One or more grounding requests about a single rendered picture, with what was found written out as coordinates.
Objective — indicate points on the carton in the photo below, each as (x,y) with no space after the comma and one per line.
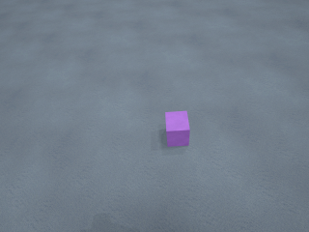
(177,128)

